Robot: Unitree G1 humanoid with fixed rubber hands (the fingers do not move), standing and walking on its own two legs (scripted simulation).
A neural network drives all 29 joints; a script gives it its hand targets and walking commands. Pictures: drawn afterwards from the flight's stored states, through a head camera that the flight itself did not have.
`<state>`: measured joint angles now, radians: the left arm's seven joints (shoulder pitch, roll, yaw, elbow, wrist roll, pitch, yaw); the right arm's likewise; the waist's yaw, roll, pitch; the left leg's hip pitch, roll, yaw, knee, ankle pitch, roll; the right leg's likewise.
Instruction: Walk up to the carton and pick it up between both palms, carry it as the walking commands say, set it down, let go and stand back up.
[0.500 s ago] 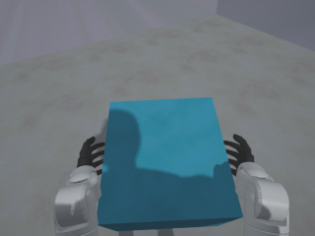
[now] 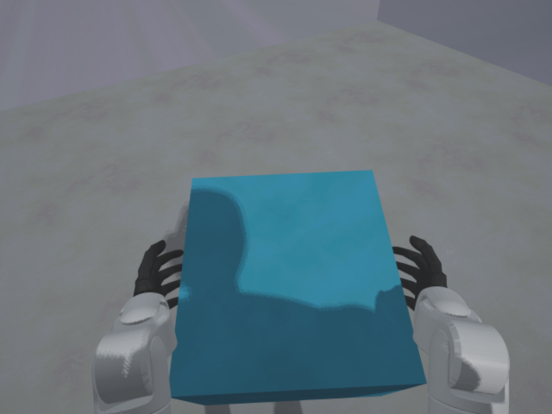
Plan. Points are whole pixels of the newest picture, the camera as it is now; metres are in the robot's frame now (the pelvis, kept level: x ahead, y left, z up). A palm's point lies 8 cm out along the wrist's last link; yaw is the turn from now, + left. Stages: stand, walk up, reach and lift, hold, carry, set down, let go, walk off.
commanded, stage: carry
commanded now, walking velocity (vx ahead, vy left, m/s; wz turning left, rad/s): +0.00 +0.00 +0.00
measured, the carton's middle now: (287, 288) +0.29 +0.00 +0.03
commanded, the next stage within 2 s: none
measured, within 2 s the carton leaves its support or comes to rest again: neither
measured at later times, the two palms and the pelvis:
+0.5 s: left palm (148, 307) +0.23 +0.17 +0.10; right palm (423, 296) +0.23 -0.17 +0.10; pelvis +0.00 +0.00 -0.01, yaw +1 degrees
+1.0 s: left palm (139, 310) +0.24 +0.19 +0.09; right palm (404, 289) +0.25 -0.15 +0.09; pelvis +0.00 +0.01 +0.00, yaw +3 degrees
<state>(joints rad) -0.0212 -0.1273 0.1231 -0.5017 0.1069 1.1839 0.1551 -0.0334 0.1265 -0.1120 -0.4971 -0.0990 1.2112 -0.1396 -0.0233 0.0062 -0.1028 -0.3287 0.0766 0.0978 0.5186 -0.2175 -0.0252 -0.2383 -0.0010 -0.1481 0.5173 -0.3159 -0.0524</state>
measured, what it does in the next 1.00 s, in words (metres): stands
